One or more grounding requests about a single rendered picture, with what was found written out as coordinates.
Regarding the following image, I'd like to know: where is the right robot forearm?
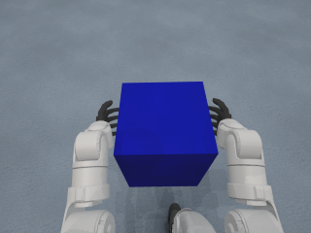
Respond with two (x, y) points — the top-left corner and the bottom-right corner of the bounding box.
(217, 118), (284, 233)

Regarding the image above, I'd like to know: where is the carton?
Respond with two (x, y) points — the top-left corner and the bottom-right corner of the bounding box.
(113, 82), (219, 187)

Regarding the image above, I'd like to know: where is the robot right shin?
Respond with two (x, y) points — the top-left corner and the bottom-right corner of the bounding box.
(172, 208), (191, 233)

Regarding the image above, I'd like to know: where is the right robot foot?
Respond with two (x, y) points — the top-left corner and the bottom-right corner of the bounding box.
(168, 203), (181, 233)

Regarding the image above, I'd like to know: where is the robot left hand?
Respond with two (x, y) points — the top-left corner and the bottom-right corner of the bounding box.
(96, 100), (120, 136)

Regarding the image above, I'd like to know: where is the robot right hand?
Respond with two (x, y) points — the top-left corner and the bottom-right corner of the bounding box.
(208, 98), (232, 136)

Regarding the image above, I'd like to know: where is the robot right upper arm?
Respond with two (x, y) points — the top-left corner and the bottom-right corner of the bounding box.
(224, 209), (283, 233)

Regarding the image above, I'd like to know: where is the left robot forearm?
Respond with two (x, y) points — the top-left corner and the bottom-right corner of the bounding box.
(60, 120), (114, 233)

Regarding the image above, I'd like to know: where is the robot left upper arm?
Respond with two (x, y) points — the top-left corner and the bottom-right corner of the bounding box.
(61, 210), (116, 233)

